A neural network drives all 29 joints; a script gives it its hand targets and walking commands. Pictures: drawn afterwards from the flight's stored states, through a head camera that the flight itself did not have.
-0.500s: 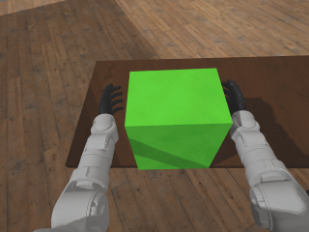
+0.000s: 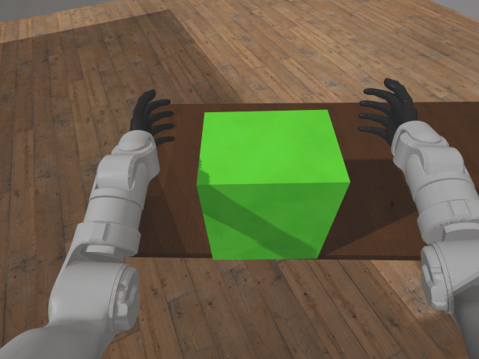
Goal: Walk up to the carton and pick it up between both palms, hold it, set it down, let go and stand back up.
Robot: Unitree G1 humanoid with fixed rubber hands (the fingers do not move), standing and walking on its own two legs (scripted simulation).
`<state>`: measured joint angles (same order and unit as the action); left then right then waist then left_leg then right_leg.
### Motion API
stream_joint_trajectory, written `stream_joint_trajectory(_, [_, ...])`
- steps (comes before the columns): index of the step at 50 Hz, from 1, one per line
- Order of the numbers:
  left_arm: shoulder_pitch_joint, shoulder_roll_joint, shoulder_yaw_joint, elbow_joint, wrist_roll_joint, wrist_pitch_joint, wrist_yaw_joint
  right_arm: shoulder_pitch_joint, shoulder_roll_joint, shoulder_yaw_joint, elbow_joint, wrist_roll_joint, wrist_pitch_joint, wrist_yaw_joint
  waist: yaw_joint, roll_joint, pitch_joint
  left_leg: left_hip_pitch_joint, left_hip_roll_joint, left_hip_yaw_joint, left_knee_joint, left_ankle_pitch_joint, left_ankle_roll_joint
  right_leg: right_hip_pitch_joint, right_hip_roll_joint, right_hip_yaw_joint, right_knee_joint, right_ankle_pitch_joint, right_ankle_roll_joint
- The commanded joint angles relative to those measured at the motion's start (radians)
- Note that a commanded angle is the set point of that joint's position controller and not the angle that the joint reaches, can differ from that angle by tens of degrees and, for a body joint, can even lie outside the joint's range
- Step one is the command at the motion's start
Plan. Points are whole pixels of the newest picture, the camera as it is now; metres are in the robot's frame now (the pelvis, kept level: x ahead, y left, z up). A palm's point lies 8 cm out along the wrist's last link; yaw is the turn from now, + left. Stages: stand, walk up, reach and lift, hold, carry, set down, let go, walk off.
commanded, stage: set down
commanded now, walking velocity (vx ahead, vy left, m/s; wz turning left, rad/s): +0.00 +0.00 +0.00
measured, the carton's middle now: (265, 191) +0.42 -0.02 +0.01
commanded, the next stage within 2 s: none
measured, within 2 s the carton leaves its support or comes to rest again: neither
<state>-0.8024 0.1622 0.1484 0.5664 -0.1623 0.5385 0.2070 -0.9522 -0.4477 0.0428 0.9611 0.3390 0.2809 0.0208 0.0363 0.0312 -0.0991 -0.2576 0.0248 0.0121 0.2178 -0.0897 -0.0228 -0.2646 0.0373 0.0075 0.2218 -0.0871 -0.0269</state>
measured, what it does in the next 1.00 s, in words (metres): stands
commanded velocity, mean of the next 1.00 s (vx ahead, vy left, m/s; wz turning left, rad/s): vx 0.00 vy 0.00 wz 0.00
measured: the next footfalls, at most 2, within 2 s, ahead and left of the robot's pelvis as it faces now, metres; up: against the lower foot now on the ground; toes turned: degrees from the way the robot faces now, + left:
none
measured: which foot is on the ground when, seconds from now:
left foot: down 0.00-1.00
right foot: down 0.00-1.00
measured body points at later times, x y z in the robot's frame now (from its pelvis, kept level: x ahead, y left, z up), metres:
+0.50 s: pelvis +0.01 +0.01 +0.00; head +0.00 +0.00 +0.45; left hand +0.40 +0.19 +0.17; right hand +0.43 -0.23 +0.18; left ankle +0.00 +0.13 -0.75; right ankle +0.01 -0.10 -0.75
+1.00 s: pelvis +0.00 +0.01 +0.00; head +0.00 +0.00 +0.45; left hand +0.35 +0.18 +0.12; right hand +0.37 -0.24 +0.12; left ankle +0.00 +0.13 -0.75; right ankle +0.01 -0.10 -0.75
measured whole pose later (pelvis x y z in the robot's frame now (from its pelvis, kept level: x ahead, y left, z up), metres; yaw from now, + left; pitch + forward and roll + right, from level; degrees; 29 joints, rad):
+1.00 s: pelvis +0.00 +0.01 +0.00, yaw -1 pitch -3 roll +0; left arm -0.41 0.06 0.18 -0.01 -0.08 0.78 0.17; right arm -0.54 -0.46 0.02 0.48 0.37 0.37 0.07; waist -0.01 0.00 0.07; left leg -0.03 0.01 0.04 0.18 -0.10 -0.01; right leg -0.07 0.03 0.03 0.23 -0.11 -0.02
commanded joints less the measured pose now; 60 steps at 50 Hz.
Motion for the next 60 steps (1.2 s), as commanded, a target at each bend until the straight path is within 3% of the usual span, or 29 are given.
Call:
stream_joint_trajectory(1, [-0.400,0.161,0.031,-0.230,-0.018,0.087,-0.010,-0.440,-0.146,-0.002,-0.180,0.049,0.051,0.004,0.009,-0.103,-0.464,0.301,-0.056,-0.042,0.078,0.265,0.001,0.109,0.006,0.032,0.024,0.273,0.086])
stream_joint_trajectory(5, [-0.375,0.156,0.042,-0.291,-0.005,0.162,-0.029,-0.394,-0.195,-0.034,-0.201,0.042,0.097,0.004,-0.020,-0.090,-0.446,0.306,-0.061,-0.046,0.055,0.263,0.004,0.171,0.013,0.028,0.014,0.307,0.085])
stream_joint_trajectory(7, [-0.383,0.163,0.034,-0.362,-0.018,0.198,-0.030,-0.431,-0.220,-0.035,-0.305,0.048,0.115,0.009,-0.015,-0.110,-0.471,0.341,-0.066,-0.042,0.058,0.295,0.000,0.176,0.021,0.013,0.023,0.343,0.087])
stream_joint_trajectory(9, [-0.401,0.173,0.024,-0.368,-0.027,0.229,-0.037,-0.423,-0.233,-0.045,-0.259,0.055,0.142,0.015,-0.028,-0.096,-0.427,0.331,-0.064,-0.048,0.058,0.275,-0.005,0.171,0.020,0.015,0.014,0.319,0.082])
stream_joint_trajectory(11, [-0.389,0.155,0.017,-0.293,-0.021,0.262,-0.047,-0.375,-0.219,-0.040,-0.148,0.063,0.163,0.032,-0.035,-0.068,-0.330,0.312,-0.061,-0.046,0.063,0.180,-0.003,0.105,0.016,0.024,-0.003,0.181,0.075])
stream_joint_trajectory(12, [-0.419,0.181,0.031,-0.277,-0.023,0.274,-0.045,-0.420,-0.212,-0.038,-0.167,0.065,0.166,0.036,-0.015,-0.079,-0.316,0.301,-0.071,-0.035,0.068,0.159,0.002,0.075,0.005,0.038,-0.015,0.159,0.082])
stream_joint_trajectory(13, [-0.415,0.180,0.035,-0.277,-0.027,0.274,-0.043,-0.433,-0.215,-0.039,-0.188,0.073,0.168,0.037,-0.009,-0.082,-0.306,0.293,-0.068,-0.044,0.071,0.164,0.011,0.088,0.003,0.031,-0.011,0.156,0.083])
stream_joint_trajectory(15, [-0.376,0.119,0.006,-0.333,-0.034,0.252,-0.045,-0.383,-0.209,-0.036,-0.235,0.061,0.156,0.041,-0.039,-0.082,-0.392,0.329,-0.057,-0.054,0.058,0.214,0.004,0.133,0.014,0.018,0.014,0.227,0.080])
stream_joint_trajectory(16, [-0.350,0.109,0.004,-0.380,-0.029,0.244,-0.045,-0.357,-0.189,-0.026,-0.258,0.078,0.145,0.045,-0.023,-0.063,-0.415,0.350,-0.060,-0.056,0.059,0.291,-0.004,0.158,0.013,0.021,0.015,0.317,0.074])
stream_joint_trajectory(18, [-0.339,0.114,0.020,-0.434,-0.001,0.246,-0.056,-0.327,-0.224,-0.062,-0.265,0.052,0.137,0.054,-0.040,-0.033,-0.416,0.363,-0.064,-0.054,0.042,0.339,-0.019,0.206,0.019,0.023,0.000,0.397,0.074])
stream_joint_trajectory(21, [-0.197,0.084,0.045,-0.455,0.047,0.261,-0.070,-0.227,-0.234,-0.072,-0.305,0.031,0.126,0.061,-0.041,-0.038,-0.351,0.368,-0.061,-0.046,0.018,0.338,-0.028,0.250,0.032,0.013,-0.013,0.389,0.070])
stream_joint_trajectory(24, [-0.220,0.090,0.067,-0.530,0.054,0.266,-0.060,-0.263,-0.233,-0.081,-0.409,0.021,0.112,0.054,-0.045,-0.100,-0.336,0.365,-0.057,-0.054,0.002,0.314,-0.008,0.271,0.034,0.022,-0.006,0.355,0.071])
stream_joint_trajectory(27, [-0.170,0.066,0.076,-0.544,0.059,0.253,-0.044,-0.232,-0.197,-0.041,-0.433,0.043,0.106,0.059,-0.002,-0.129,-0.306,0.327,-0.050,-0.040,0.008,0.243,0.001,0.277,0.017,0.037,0.013,0.290,0.068])
stream_joint_trajectory(31, [-0.216,0.040,0.035,-0.580,0.033,0.251,-0.032,-0.251,-0.233,-0.098,-0.453,0.027,0.107,0.062,-0.044,-0.076,-0.327,0.356,-0.044,-0.035,0.019,0.191,-0.008,0.219,0.010,0.030,0.012,0.214,0.053])
stream_joint_trajectory(32, [-0.189,0.046,0.038,-0.557,0.037,0.249,-0.030,-0.209,-0.203,-0.088,-0.423,0.027,0.107,0.062,-0.027,-0.049,-0.321,0.362,-0.044,-0.038,0.015,0.203,0.000,0.198,0.008,0.038,0.016,0.235,0.053])
stream_joint_trajectory(33, [-0.146,0.038,0.034,-0.623,0.024,0.246,-0.027,-0.186,-0.213,-0.086,-0.514,0.036,0.099,0.060,-0.034,-0.070,-0.365,0.407,-0.045,-0.040,0.030,0.233,0.002,0.220,0.008,0.040,0.022,0.261,0.050])
stream_joint_trajectory(34, [-0.060,0.005,0.029,-0.589,0.048,0.248,-0.032,-0.102,-0.210,-0.086,-0.477,0.027,0.096,0.063,-0.043,-0.087,-0.332,0.424,-0.040,-0.037,0.018,0.243,-0.002,0.228,0.013,0.040,0.012,0.277,0.051])
stream_joint_trajectory(36, [-0.078,-0.008,0.008,-0.642,0.055,0.250,-0.039,-0.089,-0.218,-0.118,-0.451,0.015,0.101,0.058,-0.069,-0.044,-0.309,0.396,-0.044,-0.028,0.016,0.233,-0.019,0.217,0.015,0.034,0.008,0.264,0.053])
stream_joint_trajectory(39, [-0.048,0.028,0.041,-0.698,0.066,0.258,-0.031,-0.067,-0.205,-0.089,-0.513,0.034,0.100,0.056,-0.034,-0.061,-0.289,0.383,-0.044,-0.026,-0.001,0.250,-0.003,0.252,0.013,0.037,0.016,0.297,0.054])
stream_joint_trajectory(40, [0.041,-0.007,0.028,-0.698,0.075,0.266,-0.032,0.001,-0.208,-0.073,-0.522,0.045,0.096,0.058,-0.038,-0.059,-0.265,0.393,-0.043,-0.025,-0.008,0.286,-0.012,0.281,0.018,0.031,0.006,0.325,0.053])
stream_joint_trajectory(41, [-0.038,0.041,0.062,-0.679,0.079,0.285,-0.032,-0.088,-0.246,-0.095,-0.521,0.027,0.112,0.057,-0.030,-0.093,-0.247,0.361,-0.043,-0.026,-0.019,0.218,-0.008,0.269,0.013,0.037,-0.001,0.264,0.052])
stream_joint_trajectory(42, [0.078,-0.018,0.049,-0.616,0.087,0.285,-0.038,0.040,-0.196,-0.080,-0.457,0.026,0.111,0.057,-0.042,-0.099,-0.195,0.376,-0.038,-0.016,-0.021,0.188,-0.006,0.270,0.014,0.039,-0.010,0.243,0.055])
stream_joint_trajectory(45, [0.121,-0.033,0.039,-0.684,0.073,0.235,-0.048,0.074,-0.146,-0.058,-0.586,0.039,0.074,0.049,-0.023,-0.134,-0.190,0.332,-0.046,-0.014,-0.020,0.164,0.016,0.305,0.000,0.052,0.011,0.251,0.056])
stream_joint_trajectory(46, [0.089,-0.023,0.030,-0.762,0.072,0.218,-0.043,0.039,-0.145,-0.052,-0.650,0.067,0.060,0.047,-0.007,-0.121,-0.228,0.324,-0.049,-0.009,-0.023,0.176,0.014,0.340,-0.009,0.059,0.026,0.284,0.054])
stream_joint_trajectory(48, [0.085,-0.028,0.038,-0.737,0.084,0.198,-0.041,0.045,-0.189,-0.100,-0.639,0.025,0.044,0.047,-0.040,-0.102,-0.206,0.318,-0.041,-0.019,-0.038,0.161,0.005,0.330,0.001,0.047,0.026,0.261,0.053])
stream_joint_trajectory(51, [0.087,-0.033,0.008,-0.711,0.078,0.184,-0.030,0.078,-0.168,-0.097,-0.633,0.032,0.037,0.046,-0.031,-0.072,-0.169,0.333,-0.034,0.006,-0.014,0.101,0.011,0.241,-0.006,0.054,0.019,0.154,0.045])
stream_joint_trajectory(54, [0.057,0.001,0.035,-0.742,0.074,0.178,-0.003,0.050,-0.164,-0.092,-0.660,0.038,0.041,0.043,0.001,-0.104,-0.186,0.340,-0.031,0.004,-0.002,0.094,0.023,0.218,-0.008,0.051,0.035,0.118,0.040])
stream_joint_trajectory(57, [0.304,-0.096,-0.013,-0.662,0.082,0.167,-0.039,0.313,-0.164,-0.104,-0.586,-0.005,0.037,0.040,-0.061,-0.081,-0.176,0.387,-0.029,-0.008,-0.018,0.160,0.002,0.275,0.006,0.040,0.010,0.215,0.035])
stream_joint_trajectory(60, [0.439,-0.116,-0.038,-0.788,0.090,0.126,-0.072,0.435,-0.155,-0.096,-0.702,0.009,-0.008,0.023,-0.078,-0.063,-0.199,0.425,-0.040,-0.011,-0.024,0.293,-0.011,0.342,0.008,0.048,0.010,0.404,0.034])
